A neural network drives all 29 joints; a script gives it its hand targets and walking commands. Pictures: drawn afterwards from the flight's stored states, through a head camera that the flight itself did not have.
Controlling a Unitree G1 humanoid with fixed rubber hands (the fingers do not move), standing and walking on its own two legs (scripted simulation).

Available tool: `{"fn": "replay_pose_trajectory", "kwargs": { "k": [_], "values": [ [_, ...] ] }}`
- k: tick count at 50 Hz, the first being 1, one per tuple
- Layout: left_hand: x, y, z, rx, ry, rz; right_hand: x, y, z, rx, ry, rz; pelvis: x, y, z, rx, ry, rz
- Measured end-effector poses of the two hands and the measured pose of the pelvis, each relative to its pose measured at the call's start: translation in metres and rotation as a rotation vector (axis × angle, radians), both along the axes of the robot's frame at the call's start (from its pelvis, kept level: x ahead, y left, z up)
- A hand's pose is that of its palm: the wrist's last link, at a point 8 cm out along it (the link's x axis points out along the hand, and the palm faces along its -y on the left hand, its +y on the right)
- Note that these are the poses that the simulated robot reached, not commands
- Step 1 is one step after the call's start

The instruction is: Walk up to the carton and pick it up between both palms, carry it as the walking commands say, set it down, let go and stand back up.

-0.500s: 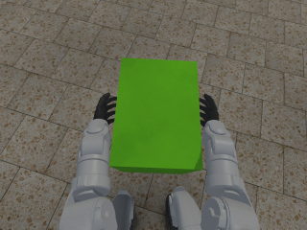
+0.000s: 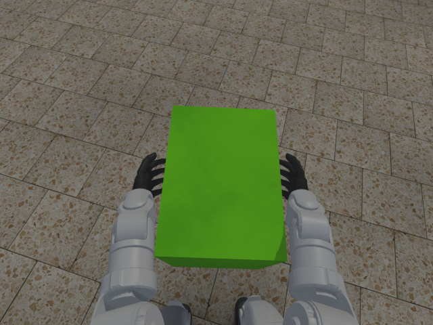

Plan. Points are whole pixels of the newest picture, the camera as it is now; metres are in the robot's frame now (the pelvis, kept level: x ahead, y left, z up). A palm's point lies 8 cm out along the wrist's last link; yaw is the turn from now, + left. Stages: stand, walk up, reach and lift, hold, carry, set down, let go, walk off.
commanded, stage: reach and lift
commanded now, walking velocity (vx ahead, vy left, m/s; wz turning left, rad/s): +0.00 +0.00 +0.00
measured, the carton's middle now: (219, 195) +0.37 -0.01 -0.08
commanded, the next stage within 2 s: hold in 1.84 s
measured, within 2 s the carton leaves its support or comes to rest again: neither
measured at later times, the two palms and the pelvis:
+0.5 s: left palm (134, 184) +0.33 +0.14 +0.05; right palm (310, 184) +0.33 -0.16 +0.05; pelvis +0.02 +0.00 +0.03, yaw +0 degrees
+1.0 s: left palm (124, 190) +0.31 +0.14 +0.08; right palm (314, 188) +0.31 -0.15 +0.08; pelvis +0.02 +0.00 +0.03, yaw +0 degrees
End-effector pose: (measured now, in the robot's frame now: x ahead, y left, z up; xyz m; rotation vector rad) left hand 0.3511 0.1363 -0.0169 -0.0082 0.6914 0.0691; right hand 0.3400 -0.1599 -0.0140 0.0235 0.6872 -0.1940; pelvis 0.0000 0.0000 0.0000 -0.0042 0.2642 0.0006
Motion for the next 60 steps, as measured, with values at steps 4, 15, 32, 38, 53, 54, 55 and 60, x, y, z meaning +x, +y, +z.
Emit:
{"fn": "replay_pose_trajectory", "kwargs": {
  "k": [4,15,32,38,53,54,55,60],
  "values": [
    [-0.003,0.0,0.012,0.002,-0.004,-0.001,-0.002,0.0,0.012,-0.006,-0.003,0.007,0.004,0.0,0.007,-0.001,-0.035,0.002],
    [-0.01,-0.001,0.044,0.025,-0.012,-0.006,-0.006,-0.001,0.044,-0.022,-0.009,0.03,0.015,0.0,0.022,0.0,-0.146,0.005],
    [-0.023,0.0,0.086,0.046,-0.035,-0.02,-0.02,0.0,0.084,-0.031,-0.028,0.037,0.023,0.0,0.031,0.0,-0.319,0.006],
    [-0.028,0.0,0.098,0.045,-0.043,-0.019,-0.025,0.0,0.096,-0.027,-0.036,0.031,0.022,0.001,0.032,0.0,-0.372,0.005],
    [-0.04,0.009,0.095,0.047,-0.02,0.011,-0.031,0.009,0.091,-0.03,-0.012,0.064,0.015,0.001,0.031,-0.001,-0.406,-0.007],
    [-0.041,0.009,0.095,0.047,-0.02,0.015,-0.03,0.009,0.091,-0.03,-0.012,0.068,0.014,0.001,0.031,-0.001,-0.404,-0.007],
    [-0.041,0.01,0.095,0.047,-0.02,0.019,-0.03,0.01,0.091,-0.03,-0.012,0.071,0.014,0.001,0.031,0.0,-0.403,-0.006],
    [-0.042,0.011,0.095,0.044,-0.022,0.033,-0.027,0.011,0.091,-0.027,-0.015,0.079,0.013,-0.002,0.031,0.001,-0.396,-0.004]
  ]
}}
